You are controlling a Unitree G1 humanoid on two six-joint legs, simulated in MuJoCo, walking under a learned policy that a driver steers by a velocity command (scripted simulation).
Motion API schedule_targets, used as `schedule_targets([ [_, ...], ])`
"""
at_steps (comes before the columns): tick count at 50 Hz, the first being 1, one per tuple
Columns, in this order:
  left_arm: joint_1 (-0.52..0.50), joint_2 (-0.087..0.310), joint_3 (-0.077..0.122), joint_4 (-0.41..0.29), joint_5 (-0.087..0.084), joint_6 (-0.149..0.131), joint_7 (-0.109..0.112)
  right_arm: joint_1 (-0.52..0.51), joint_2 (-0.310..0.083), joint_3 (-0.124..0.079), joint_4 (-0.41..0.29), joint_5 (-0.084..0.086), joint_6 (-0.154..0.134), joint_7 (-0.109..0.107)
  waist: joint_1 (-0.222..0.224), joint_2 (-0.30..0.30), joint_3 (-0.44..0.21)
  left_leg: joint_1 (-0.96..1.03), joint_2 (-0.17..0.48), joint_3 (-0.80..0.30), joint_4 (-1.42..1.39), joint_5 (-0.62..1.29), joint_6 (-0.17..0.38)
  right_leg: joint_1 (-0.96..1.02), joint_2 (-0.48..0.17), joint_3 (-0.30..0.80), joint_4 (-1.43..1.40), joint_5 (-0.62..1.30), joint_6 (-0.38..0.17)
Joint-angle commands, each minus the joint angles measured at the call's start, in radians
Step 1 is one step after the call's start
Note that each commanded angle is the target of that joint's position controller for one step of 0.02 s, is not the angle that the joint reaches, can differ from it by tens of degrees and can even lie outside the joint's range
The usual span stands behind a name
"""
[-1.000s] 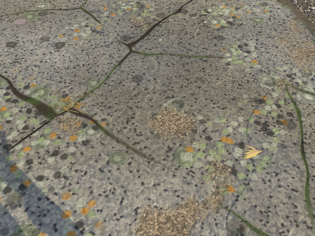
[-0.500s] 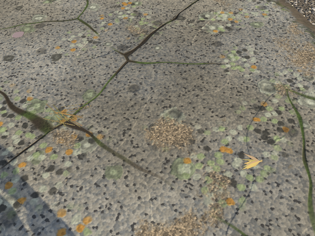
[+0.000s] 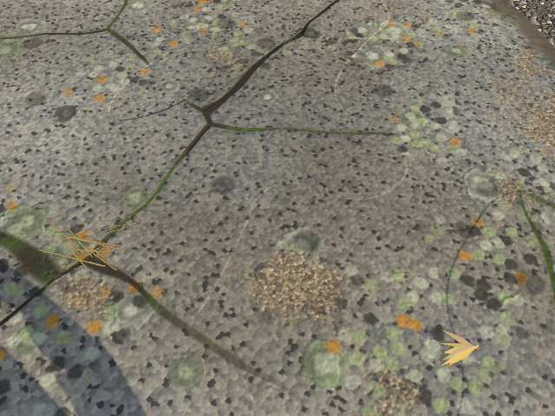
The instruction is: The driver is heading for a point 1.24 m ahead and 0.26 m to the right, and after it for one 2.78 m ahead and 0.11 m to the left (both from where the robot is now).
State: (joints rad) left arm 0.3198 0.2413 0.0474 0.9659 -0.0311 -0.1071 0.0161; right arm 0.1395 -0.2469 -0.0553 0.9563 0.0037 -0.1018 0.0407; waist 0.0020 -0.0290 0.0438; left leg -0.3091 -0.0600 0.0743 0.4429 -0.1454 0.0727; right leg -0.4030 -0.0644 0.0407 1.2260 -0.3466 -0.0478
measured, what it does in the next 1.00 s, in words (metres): walks ahead: right foot, then left foot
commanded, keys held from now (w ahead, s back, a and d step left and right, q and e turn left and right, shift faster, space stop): w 0.94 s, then w+e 0.06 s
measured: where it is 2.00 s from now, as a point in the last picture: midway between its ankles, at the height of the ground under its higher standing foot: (329, 200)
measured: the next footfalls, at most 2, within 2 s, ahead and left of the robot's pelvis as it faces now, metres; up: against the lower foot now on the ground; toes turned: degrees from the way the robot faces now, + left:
right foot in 0.38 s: +0.41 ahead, -0.16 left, +0.00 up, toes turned -2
left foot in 0.96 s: +0.73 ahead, +0.08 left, +0.00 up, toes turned +3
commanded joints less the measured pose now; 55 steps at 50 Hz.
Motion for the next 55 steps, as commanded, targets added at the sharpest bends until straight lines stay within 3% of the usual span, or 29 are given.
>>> schedule_targets([
  [1,0.092,0.050,0.025,-0.038,0.005,0.012,0.008,0.006,-0.069,-0.007,-0.023,-0.006,-0.022,0.000,0.032,0.092,-0.049,0.085,0.276,-0.306,-0.310,0.034,0.179,-0.127,-0.098,0.044,-0.033,0.058,-0.004],
  [6,-0.119,0.069,0.031,-0.122,0.026,0.020,0.007,0.098,-0.133,-0.016,0.008,-0.003,-0.018,-0.038,-0.001,0.065,0.026,0.094,0.260,-0.219,-0.365,0.085,0.178,-0.278,-0.112,0.015,-0.315,0.290,0.047],
  [10,-0.278,0.043,0.016,-0.162,0.019,0.010,-0.014,0.182,-0.155,-0.018,0.024,0.010,-0.008,-0.048,-0.056,0.064,0.033,0.138,0.228,-0.141,-0.355,0.117,0.138,-0.215,-0.053,-0.046,-0.573,0.455,0.051],
  [14,-0.379,0.058,0.010,-0.207,0.009,0.005,-0.039,0.263,-0.163,-0.023,0.057,0.019,0.012,-0.050,-0.082,0.068,0.050,0.300,0.290,-0.154,-0.287,0.134,0.127,-0.252,-0.032,-0.038,-0.678,0.395,0.029],
  [17,-0.328,0.101,0.024,-0.213,0.007,-0.003,-0.051,0.247,-0.184,-0.033,0.056,0.018,0.030,-0.054,-0.027,0.101,0.008,0.381,0.323,-0.157,-0.179,0.337,0.096,-0.153,0.003,-0.056,-0.720,0.280,-0.014],
  [18,-0.227,0.131,0.041,-0.188,0.008,-0.005,-0.050,0.221,-0.185,-0.032,0.049,0.016,0.036,-0.053,0.035,0.107,-0.055,0.373,0.295,-0.126,-0.056,0.509,0.076,-0.008,0.038,-0.086,-0.740,0.273,-0.038],
  [19,-0.047,0.184,0.068,-0.133,0.010,-0.004,-0.043,0.216,-0.158,-0.021,0.039,0.008,0.041,-0.053,0.109,0.091,-0.171,0.289,0.238,-0.084,0.155,0.552,0.047,0.246,0.039,-0.083,-0.727,0.290,-0.073],
  [20,0.121,0.266,0.088,-0.099,0.029,0.001,-0.034,0.259,-0.100,-0.001,0.011,-0.007,0.037,-0.052,0.133,-0.052,-0.330,0.019,0.151,-0.027,0.509,0.260,0.000,0.585,-0.180,0.206,-0.724,0.237,-0.160],
  [21,0.150,0.293,0.089,-0.083,0.030,0.002,-0.045,0.355,0.006,0.031,0.020,0.002,0.012,-0.043,0.079,-0.291,-0.433,-0.296,-0.014,-0.103,0.774,-0.412,-0.037,0.808,-0.344,0.664,-0.885,0.068,-0.286],
  [22,0.111,0.192,0.060,-0.092,0.022,-0.001,-0.046,0.280,-0.115,0.003,0.019,0.028,-0.009,-0.038,0.099,-0.179,-0.355,-0.407,0.050,-0.202,0.882,-0.415,-0.019,0.762,-0.310,0.644,-0.923,-0.013,-0.242],
  [23,0.021,0.154,0.048,-0.112,0.021,-0.002,-0.043,0.191,-0.152,-0.006,-0.008,0.044,-0.023,-0.035,0.085,-0.122,-0.219,-0.447,0.101,-0.176,0.878,-0.319,-0.003,0.622,-0.280,0.482,-0.937,0.064,-0.200],
  [24,-0.054,0.141,0.042,-0.127,0.029,-0.003,-0.043,0.144,-0.143,-0.007,-0.014,0.037,-0.027,-0.042,0.055,-0.034,-0.155,-0.404,0.150,-0.154,0.830,-0.227,-0.003,0.482,-0.243,0.373,-0.963,0.179,-0.182],
  [25,-0.094,0.114,0.035,-0.132,0.036,-0.005,-0.046,0.126,-0.135,-0.015,-0.015,0.023,-0.020,-0.047,0.028,-0.011,-0.102,-0.362,0.180,-0.149,0.773,-0.174,-0.007,0.375,-0.208,0.290,-0.995,0.270,-0.173],
  [27,-0.098,0.090,0.028,-0.119,0.042,-0.011,-0.051,0.161,-0.092,-0.015,-0.007,0.018,0.006,-0.046,-0.012,-0.035,-0.092,-0.278,0.207,-0.152,0.710,-0.125,-0.014,0.290,-0.174,0.208,-1.046,0.343,-0.174],
  [30,-0.055,0.125,0.037,-0.092,0.035,-0.015,-0.039,0.109,-0.076,-0.016,-0.027,0.010,0.027,-0.051,-0.020,-0.023,-0.044,-0.339,0.217,-0.136,0.599,-0.047,-0.040,0.261,-0.164,0.134,-1.094,0.405,-0.189],
  [33,-0.008,0.134,0.038,-0.071,0.032,-0.004,-0.022,0.001,-0.073,-0.018,-0.065,0.000,0.026,-0.047,0.003,-0.018,-0.013,-0.404,0.212,-0.127,0.423,0.109,-0.061,0.285,-0.147,0.081,-1.115,0.413,-0.173],
  [37,0.052,0.145,0.039,-0.044,0.024,0.002,-0.012,-0.137,-0.051,-0.007,-0.103,0.006,0.015,-0.035,0.046,-0.024,0.018,-0.353,0.169,-0.084,0.202,0.264,-0.061,0.298,-0.117,0.015,-1.131,0.378,-0.144],
  [42,0.123,0.152,0.046,0.004,0.016,0.023,-0.005,-0.253,-0.059,0.000,-0.155,0.017,0.003,-0.010,0.070,-0.028,0.055,-0.391,0.146,-0.083,0.087,0.200,-0.032,0.463,-0.180,0.019,-1.069,0.428,-0.139],
  [45,0.095,0.172,0.055,0.005,0.014,0.037,0.002,-0.203,-0.096,-0.014,-0.155,0.019,-0.006,0.002,0.020,-0.055,0.009,-0.276,0.108,-0.056,0.054,0.091,0.005,0.524,-0.203,0.016,-0.970,0.647,-0.114],
  [46,0.074,0.179,0.057,0.001,0.015,0.043,0.002,-0.121,-0.122,-0.029,-0.134,0.017,-0.007,0.000,-0.029,-0.071,-0.046,-0.145,0.072,-0.025,0.045,0.077,0.024,0.516,-0.186,-0.002,-0.875,0.818,-0.100],
  [47,0.060,0.160,0.048,-0.006,0.018,0.048,0.002,0.044,-0.166,-0.054,-0.081,0.015,-0.006,-0.005,-0.105,-0.057,-0.142,0.082,0.053,-0.012,0.039,0.101,0.054,0.452,-0.133,-0.040,-0.689,0.881,-0.072],
  [48,0.071,0.126,0.031,-0.030,0.033,0.047,0.001,0.232,-0.238,-0.076,-0.044,-0.001,-0.005,-0.016,-0.161,0.041,-0.287,0.417,0.235,-0.221,0.071,0.110,0.122,0.215,-0.070,-0.067,-0.379,0.603,-0.037],
  [49,0.204,-0.023,-0.011,-0.031,0.028,0.025,-0.012,0.298,-0.298,-0.086,-0.021,-0.002,-0.001,-0.015,-0.091,0.303,-0.422,0.749,0.474,-0.703,-0.038,-0.060,0.287,-0.191,0.125,-0.042,-0.024,-0.145,0.027],
  [50,0.139,0.083,0.012,-0.019,-0.002,0.002,-0.014,0.288,-0.198,-0.059,-0.026,0.006,0.000,-0.017,-0.132,0.214,-0.401,0.716,0.458,-0.765,-0.119,-0.179,0.256,-0.299,0.092,0.103,0.102,-0.241,0.010],
  [51,0.042,0.144,0.030,-0.052,-0.027,-0.009,-0.014,0.194,-0.154,-0.046,-0.042,0.008,-0.005,-0.022,-0.120,0.179,-0.245,0.578,0.431,-0.597,-0.141,-0.147,0.200,-0.365,0.040,0.092,0.115,-0.161,-0.006],
  [52,-0.008,0.146,0.033,-0.062,-0.025,-0.010,-0.006,0.111,-0.124,-0.036,-0.059,0.002,-0.009,-0.024,-0.084,0.100,-0.168,0.424,0.396,-0.471,-0.172,-0.075,0.165,-0.325,-0.018,0.066,0.067,-0.061,-0.008],
  [53,-0.032,0.136,0.041,-0.063,-0.010,-0.001,0.002,0.059,-0.090,-0.027,-0.061,-0.005,-0.014,-0.021,-0.056,0.083,-0.104,0.297,0.361,-0.378,-0.212,-0.018,0.142,-0.281,-0.048,0.060,0.006,-0.002,-0.004],
  [54,-0.002,0.117,0.046,-0.056,-0.005,0.016,0.004,0.035,-0.066,-0.019,-0.057,-0.017,-0.019,-0.020,-0.020,0.102,-0.084,0.219,0.331,-0.303,-0.250,0.001,0.121,-0.216,-0.074,0.070,-0.025,0.043,-0.007],
  [55,0.024,0.084,0.043,-0.051,-0.006,0.030,0.003,0.034,-0.070,-0.022,-0.048,-0.022,-0.021,-0.019,-0.004,0.127,-0.074,0.168,0.328,-0.265,-0.278,0.021,0.125,-0.176,-0.082,0.070,-0.044,0.058,-0.005],
])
